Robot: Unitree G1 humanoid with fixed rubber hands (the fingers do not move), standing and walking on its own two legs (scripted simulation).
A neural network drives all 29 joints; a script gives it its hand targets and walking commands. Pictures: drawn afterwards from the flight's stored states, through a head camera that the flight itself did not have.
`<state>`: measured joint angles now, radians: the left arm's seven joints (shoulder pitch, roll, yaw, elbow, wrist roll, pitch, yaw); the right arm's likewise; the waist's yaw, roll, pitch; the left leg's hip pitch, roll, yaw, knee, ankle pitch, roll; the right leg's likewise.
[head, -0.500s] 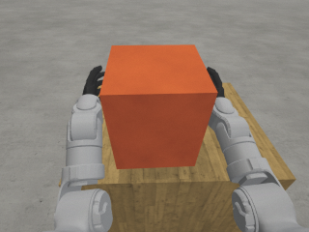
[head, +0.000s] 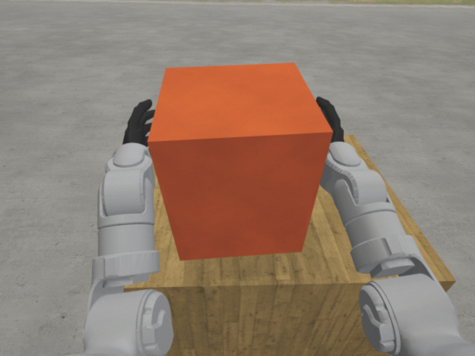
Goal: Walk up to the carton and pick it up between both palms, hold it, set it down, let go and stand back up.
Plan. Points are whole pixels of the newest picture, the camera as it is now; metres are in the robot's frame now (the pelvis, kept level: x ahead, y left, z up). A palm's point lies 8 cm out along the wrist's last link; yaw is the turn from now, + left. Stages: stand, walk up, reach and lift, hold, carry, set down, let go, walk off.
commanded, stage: hold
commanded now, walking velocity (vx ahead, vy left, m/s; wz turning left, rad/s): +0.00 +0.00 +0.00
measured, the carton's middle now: (236, 163) +0.38 -0.01 +0.19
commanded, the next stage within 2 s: none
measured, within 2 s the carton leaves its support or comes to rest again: neither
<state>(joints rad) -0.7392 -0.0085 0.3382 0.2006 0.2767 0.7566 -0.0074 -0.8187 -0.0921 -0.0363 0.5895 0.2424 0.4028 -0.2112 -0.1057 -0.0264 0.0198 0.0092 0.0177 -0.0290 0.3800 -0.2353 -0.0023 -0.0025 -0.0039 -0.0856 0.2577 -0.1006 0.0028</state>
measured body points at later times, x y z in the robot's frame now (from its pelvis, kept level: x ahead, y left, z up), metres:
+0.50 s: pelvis -0.01 -0.01 +0.00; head -0.07 +0.01 +0.45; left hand +0.38 +0.15 +0.25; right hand +0.39 -0.15 +0.26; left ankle -0.01 +0.12 -0.75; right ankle +0.04 -0.12 -0.75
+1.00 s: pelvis +0.00 -0.01 +0.00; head -0.07 +0.01 +0.44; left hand +0.38 +0.16 +0.25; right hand +0.39 -0.15 +0.26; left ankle +0.00 +0.12 -0.75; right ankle +0.04 -0.12 -0.75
